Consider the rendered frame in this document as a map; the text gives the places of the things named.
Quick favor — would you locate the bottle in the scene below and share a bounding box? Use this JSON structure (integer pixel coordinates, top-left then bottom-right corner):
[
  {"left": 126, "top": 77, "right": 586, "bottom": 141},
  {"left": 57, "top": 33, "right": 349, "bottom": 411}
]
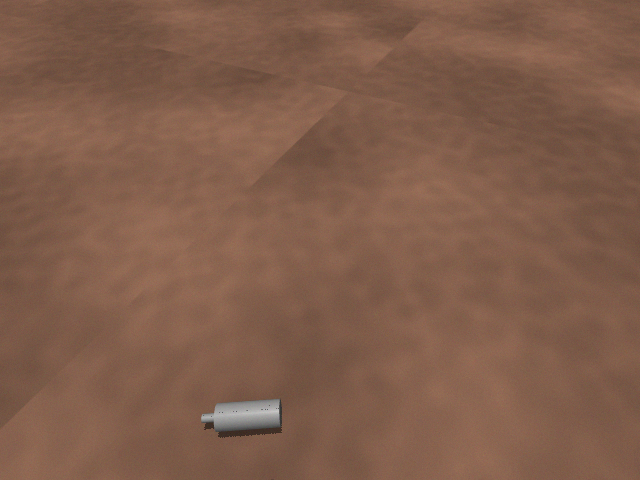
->
[{"left": 201, "top": 399, "right": 282, "bottom": 432}]

